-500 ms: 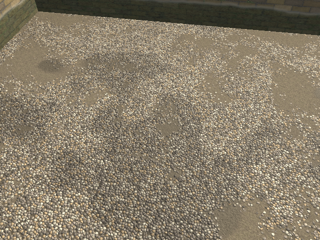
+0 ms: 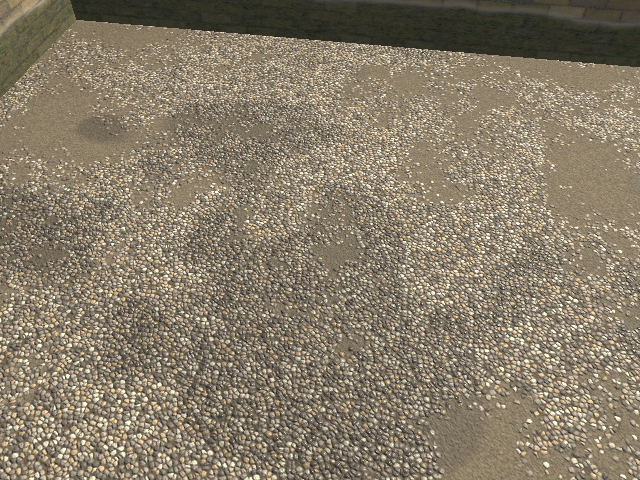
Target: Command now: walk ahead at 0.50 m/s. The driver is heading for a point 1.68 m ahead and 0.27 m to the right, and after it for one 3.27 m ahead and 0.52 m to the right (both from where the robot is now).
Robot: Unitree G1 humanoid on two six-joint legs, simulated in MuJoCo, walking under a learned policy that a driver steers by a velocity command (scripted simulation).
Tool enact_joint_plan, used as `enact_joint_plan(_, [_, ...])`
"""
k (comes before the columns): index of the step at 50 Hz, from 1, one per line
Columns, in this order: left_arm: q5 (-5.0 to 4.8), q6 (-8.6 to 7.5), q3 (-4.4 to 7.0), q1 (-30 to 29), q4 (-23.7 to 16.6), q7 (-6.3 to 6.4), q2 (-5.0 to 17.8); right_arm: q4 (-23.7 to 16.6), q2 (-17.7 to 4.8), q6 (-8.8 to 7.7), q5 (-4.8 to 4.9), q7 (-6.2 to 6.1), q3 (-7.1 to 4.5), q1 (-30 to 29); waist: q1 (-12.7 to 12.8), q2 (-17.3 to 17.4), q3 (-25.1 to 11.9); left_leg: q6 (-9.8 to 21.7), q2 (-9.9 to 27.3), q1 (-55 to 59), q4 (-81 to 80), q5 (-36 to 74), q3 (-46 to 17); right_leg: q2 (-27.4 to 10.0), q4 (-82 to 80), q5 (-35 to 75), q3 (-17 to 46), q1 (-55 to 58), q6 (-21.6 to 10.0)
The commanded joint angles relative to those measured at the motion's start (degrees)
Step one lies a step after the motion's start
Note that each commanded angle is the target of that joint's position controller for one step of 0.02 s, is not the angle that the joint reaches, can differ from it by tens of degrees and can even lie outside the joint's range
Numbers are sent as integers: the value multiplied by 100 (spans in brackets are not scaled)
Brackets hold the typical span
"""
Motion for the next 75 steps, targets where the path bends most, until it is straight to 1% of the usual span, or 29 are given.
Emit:
enact_joint_plan(1, [4,-87,179,-284,-466,16,599,-496,-574,-95,4,-13,-180,-324,0,2,-232,-52,342,-428,-234,1873,-274,-261,14,2257,277,464,-155])
enact_joint_plan(33, [2,-84,188,-272,-474,20,614,-464,-597,-89,8,-11,-193,-305,-5,-3,-258,-46,345,-344,-208,2083,-258,-258,40,2418,274,486,-133])
enact_joint_plan(34, [76,-53,179,-153,-414,41,641,-403,-649,-43,-61,-56,-192,-171,4,-49,-331,-61,370,-217,-224,2302,-316,-243,-8,2534,288,517,-142])
enact_joint_plan(36, [63,-50,184,-122,-377,48,648,-385,-663,-14,-41,-92,-196,-164,-8,3,-263,-85,370,-168,-233,2384,-305,-241,-45,2557,285,488,-127])
enact_joint_plan(38, [-4,-39,231,126,-206,50,734,-220,-745,-1,16,-84,-242,91,-18,20,-238,-65,398,-119,-342,2299,-337,-259,-136,2451,308,544,-147])
enact_joint_plan(40, [-71,-15,287,340,-25,65,794,-57,-804,4,77,-67,-300,278,-17,39,-101,-27,394,-147,-428,2063,-328,-249,-198,2222,295,540,-183])
enact_joint_plan(42, [-103,6,328,458,115,88,783,57,-792,8,111,-56,-342,357,-15,48,57,-2,375,-233,-478,1869,-304,-227,-228,2050,271,486,-209])
enact_joint_plan(44, [-121,14,363,540,230,112,753,144,-760,6,132,-56,-377,411,-16,45,132,2,356,-287,-476,1868,-275,-207,-215,2079,249,452,-220])
enact_joint_plan(50, [-155,24,446,830,580,155,704,383,-721,5,175,-94,-462,680,-36,2,58,-37,319,-254,-369,2333,-196,-175,-122,2676,215,497,-209])
enact_joint_plan(56, [-169,60,478,1173,981,177,615,632,-688,35,195,-145,-507,1009,-53,-36,66,-70,289,-261,-360,2454,-125,-150,-134,2907,182,528,-179])
enact_joint_plan(71, [-197,97,550,1661,1929,260,290,1151,-494,108,203,-242,-575,1510,-85,-32,367,-86,247,-515,-513,1935,-14,-117,-327,2397,103,329,-124])
enact_joint_plan(72, [-266,87,554,1783,2018,232,234,1253,-432,104,305,-211,-582,1652,-88,-3,478,-74,256,-634,-490,1621,31,-177,-269,2231,108,328,-108])
enact_joint_plan(75, [-253,84,558,1831,2162,226,160,1336,-369,101,266,-196,-585,1689,-78,-64,542,-45,244,-750,-516,1417,31,-169,-258,2053,94,233,-113])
